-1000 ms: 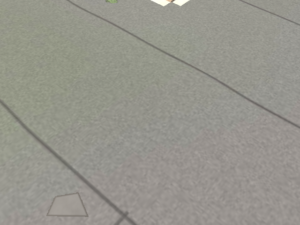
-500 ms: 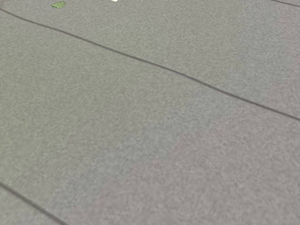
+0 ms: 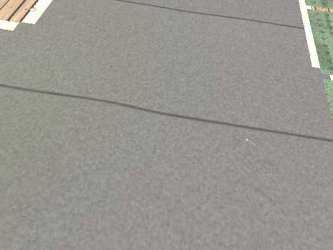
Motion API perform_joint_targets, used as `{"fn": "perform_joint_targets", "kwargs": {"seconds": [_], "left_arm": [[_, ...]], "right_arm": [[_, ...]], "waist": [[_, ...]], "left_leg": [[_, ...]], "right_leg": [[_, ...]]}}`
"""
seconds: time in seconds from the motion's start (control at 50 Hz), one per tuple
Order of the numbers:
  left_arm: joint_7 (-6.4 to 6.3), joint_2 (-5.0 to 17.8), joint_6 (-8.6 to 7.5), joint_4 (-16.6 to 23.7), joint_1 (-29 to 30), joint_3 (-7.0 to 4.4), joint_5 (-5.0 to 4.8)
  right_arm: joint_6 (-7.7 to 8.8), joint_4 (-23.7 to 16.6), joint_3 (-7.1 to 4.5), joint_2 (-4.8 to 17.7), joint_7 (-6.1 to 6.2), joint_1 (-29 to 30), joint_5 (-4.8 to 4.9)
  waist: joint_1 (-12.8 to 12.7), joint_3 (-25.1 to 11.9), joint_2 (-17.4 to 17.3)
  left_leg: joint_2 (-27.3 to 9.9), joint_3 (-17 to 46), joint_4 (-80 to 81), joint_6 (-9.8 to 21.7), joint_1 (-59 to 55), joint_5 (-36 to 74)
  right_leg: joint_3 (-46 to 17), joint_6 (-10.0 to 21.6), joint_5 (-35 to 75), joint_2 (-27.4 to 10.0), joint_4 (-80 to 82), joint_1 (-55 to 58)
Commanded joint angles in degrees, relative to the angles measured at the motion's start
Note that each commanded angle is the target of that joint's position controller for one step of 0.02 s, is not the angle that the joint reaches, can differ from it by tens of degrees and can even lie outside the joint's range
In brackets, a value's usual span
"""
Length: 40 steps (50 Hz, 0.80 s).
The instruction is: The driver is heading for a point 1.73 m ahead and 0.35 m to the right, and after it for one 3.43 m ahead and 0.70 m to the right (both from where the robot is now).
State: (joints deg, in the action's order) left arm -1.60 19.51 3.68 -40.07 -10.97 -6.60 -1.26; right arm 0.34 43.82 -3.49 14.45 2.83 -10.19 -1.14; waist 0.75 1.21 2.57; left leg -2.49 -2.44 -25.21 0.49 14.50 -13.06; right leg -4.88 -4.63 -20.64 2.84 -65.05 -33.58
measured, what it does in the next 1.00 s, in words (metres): walks ahead, turning right: right foot, then left foot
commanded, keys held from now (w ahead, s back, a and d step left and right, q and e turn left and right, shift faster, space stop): e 0.44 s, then w+e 0.14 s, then w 0.40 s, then w+q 0.02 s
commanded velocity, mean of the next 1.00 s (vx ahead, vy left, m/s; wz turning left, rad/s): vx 0.17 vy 0.00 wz -0.46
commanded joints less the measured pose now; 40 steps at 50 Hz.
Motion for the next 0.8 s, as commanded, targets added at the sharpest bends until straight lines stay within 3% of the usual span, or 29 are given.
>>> {"fn": "perform_joint_targets", "kwargs": {"seconds": [0.02, 0.08, 0.16, 0.2, 0.22, 0.24, 0.26, 0.28, 0.3, 0.32, 0.34, 0.38, 0.44, 0.48, 0.52, 0.6, 0.66, 0.68, 0.7, 0.72, 0.74, 0.76, 0.8], "left_arm": [[0.61, 1.46, -0.85, 7.20, 4.88, 0.33, -0.02], [1.62, 0.89, -0.89, 8.74, 5.26, 0.84, 0.15], [2.67, 2.27, -0.24, 9.60, 4.02, 0.06, -0.07], [2.96, 2.16, -0.17, 8.40, -0.04, -0.52, -0.10], [2.41, 4.30, -0.26, 7.55, -3.00, -1.46, 0.02], [1.36, 11.21, -0.64, 8.27, -5.72, -3.13, 0.25], [1.59, 13.85, -1.81, 9.73, -4.26, -2.89, 1.99], [2.13, 10.65, -3.04, 9.33, -5.13, -2.15, 2.44], [1.99, 9.07, -3.75, 8.62, -2.78, -1.43, 2.11], [1.59, 7.84, -3.77, 8.71, 0.07, -1.12, 1.19], [1.29, 6.68, -3.48, 8.99, 2.21, -0.56, 0.33], [0.72, 6.66, -3.10, 9.30, 3.18, -0.26, 0.83], [0.17, 7.09, -2.98, 8.97, 2.38, -0.36, 0.88], [-0.07, 7.27, -2.87, 8.58, 0.91, -0.47, 0.30], [0.09, 7.85, -3.06, 8.55, 0.49, -0.51, 0.22], [0.79, 8.08, -3.59, 8.02, -0.34, -0.28, 0.20], [0.94, 5.54, -3.58, 7.55, 0.18, 0.94, 0.29], [0.91, 3.22, -3.82, 7.56, 0.14, 1.72, 0.57], [0.98, -0.80, -4.25, 8.19, 0.85, 3.01, 0.87], [0.79, -0.49, -5.25, 10.89, 1.94, 2.80, -0.38], [0.61, 4.32, -6.07, 10.66, 2.83, 1.48, -0.74], [0.91, 5.76, -6.45, 9.45, 2.07, 0.96, -0.63], [1.56, 4.46, -7.05, 8.07, 1.49, 1.07, 0.36]], "right_arm": [[-0.08, -3.62, -2.67, 10.55, 0.68, -0.99, 0.16], [-0.30, -4.46, -3.60, 12.75, 0.08, 0.13, 0.62], [-0.06, -4.69, -4.20, 13.67, -1.05, 0.74, 1.99], [0.01, -4.42, -4.11, 12.87, -1.22, 1.58, 3.12], [0.20, -3.12, -3.53, 10.53, -1.53, -1.85, 2.66], [0.28, -4.99, -2.19, 6.68, -1.88, -1.48, -0.18], [0.63, -8.03, -1.93, 6.50, -1.64, 1.84, -0.64], [0.68, -8.41, -2.77, 9.69, -1.36, 5.55, 0.44], [0.54, -8.43, -3.02, 10.18, -1.18, 6.19, 1.21], [0.35, -7.33, -3.22, 10.05, -0.62, 5.15, 0.80], [0.04, -7.19, -3.49, 10.72, -0.26, 4.42, 0.37], [-0.02, -6.81, -3.44, 9.88, -0.56, 2.34, 0.40], [0.04, -7.21, -2.82, 8.17, -0.71, 2.92, 0.73], [0.34, -7.65, -2.46, 7.67, -1.22, 3.92, 0.93], [1.07, -8.60, -2.48, 7.98, -2.00, 5.73, 1.45], [3.45, -9.11, -2.73, 8.39, -3.28, 5.40, 2.15], [4.93, -7.39, -2.59, 6.70, -3.90, 0.17, 2.21], [5.29, -6.73, -2.72, 7.00, -3.74, -2.66, 1.68], [5.54, -6.01, -3.12, 9.45, -3.34, -8.60, 0.59], [5.55, -4.70, -4.40, 15.39, -3.72, -12.38, -1.02], [5.89, -4.79, -4.36, 13.81, -3.85, -10.98, 0.06], [5.91, -5.08, -3.44, 10.90, -3.41, -9.36, 1.20], [5.57, -5.26, -2.71, 9.43, -2.87, -8.29, 1.40]], "waist": [[2.10, -3.98, -12.67], [2.25, -5.00, -13.49], [1.51, -4.79, -14.23], [-1.21, -5.50, -12.72], [-1.73, -6.94, -7.68], [-1.44, -8.68, 8.46], [-1.88, -10.21, 15.10], [-5.17, -11.58, 8.25], [-3.32, -8.50, 6.94], [-1.88, -7.31, 3.83], [-0.85, -6.48, 4.48], [0.41, -7.64, 4.98], [-0.18, -7.63, 4.73], [-1.36, -7.93, 5.09], [-2.31, -5.43, 7.32], [-2.47, -4.04, 7.26], [0.69, -3.49, 5.46], [1.99, -4.18, 3.76], [3.77, -5.78, -3.69], [2.99, -2.45, -16.23], [2.59, 3.17, -14.11], [1.63, 5.14, -11.96], [0.81, 4.11, -10.17]], "left_leg": [[-13.45, 8.46, 6.57, 11.49, -12.75, 20.95], [-14.78, 5.44, 6.23, 11.62, -10.31, 22.22], [-16.30, 3.85, 3.68, 10.34, -9.03, 21.37], [-15.05, 0.98, -2.04, 6.83, -6.46, 18.61], [-12.60, -2.73, -8.90, 2.86, -0.84, 13.05], [-6.22, -7.64, -27.24, -2.84, 15.30, -11.05], [0.90, -1.14, -40.40, -5.41, 26.52, -28.05], [-0.11, 4.52, -45.85, -5.06, 26.66, -25.66], [-0.84, 5.44, -46.03, -4.13, 27.06, -20.70], [-1.46, 5.99, -43.72, -3.93, 26.85, -16.03], [-1.46, 6.14, -42.05, -4.12, 25.55, -13.12], [0.35, 5.45, -41.96, -4.67, 21.47, -9.00], [1.52, 5.70, -33.71, -5.24, 20.49, -6.92], [1.90, 5.88, -26.67, -5.00, 18.99, -5.36], [2.59, 6.01, -20.96, -4.24, 17.59, -6.07], [3.87, 5.37, -11.86, -2.06, 10.73, -9.11], [3.64, 3.23, -0.21, 0.19, -2.29, -0.48], [1.25, 5.14, 1.65, 1.27, -8.80, -0.51], [-8.15, 15.56, 5.20, 4.23, -16.07, -7.36], [-17.49, 36.88, 13.19, 11.61, -17.06, -23.34], [-20.78, 41.99, 14.93, 15.31, -14.19, -30.73], [-18.42, 37.44, 14.59, 14.15, -14.08, -29.54], [-14.33, 29.23, 14.79, 11.36, -15.06, -20.77]], "right_leg": [[2.36, -1.66, 0.43, -3.03, 6.20, -5.79], [5.45, -0.57, -0.92, -4.45, 14.56, 1.95], [8.55, 2.59, 0.63, -3.56, 25.52, 9.29], [10.14, 5.78, 9.36, -1.69, 37.96, 17.75], [6.94, 7.86, 17.82, -2.05, 42.92, 26.87], [-12.63, 13.14, 39.19, -16.27, 43.32, 38.89], [-25.71, 25.77, 49.95, -26.94, 42.27, 37.03], [-22.42, 26.40, 44.21, -24.34, 43.70, 35.28], [-17.19, 22.80, 39.72, -20.51, 43.63, 33.09], [-14.26, 19.54, 35.12, -17.27, 43.56, 31.24], [-12.94, 18.23, 34.53, -15.90, 43.79, 29.01], [-11.96, 18.36, 34.97, -14.17, 44.32, 25.97], [-13.01, 18.39, 30.26, -13.17, 44.53, 26.14], [-15.60, 18.38, 9.70, -12.18, 46.89, 25.43], [-19.85, 18.69, -5.76, -12.24, 49.57, 22.77], [-23.45, 18.41, -10.73, -11.92, 48.88, 20.17], [-22.63, 15.87, -13.15, -8.94, 45.69, 14.42], [-20.78, 13.67, -13.53, -6.70, 41.83, 10.58], [-14.39, 10.09, -14.56, -2.00, 27.61, 3.52], [-5.59, 7.85, -14.72, 4.30, 15.04, -9.64], [-6.52, 7.16, -12.45, 0.19, 6.92, -15.98], [-6.66, 6.91, -7.34, -1.22, 4.08, -18.01], [-3.78, 6.07, 0.12, -3.54, 3.37, -18.38]]}}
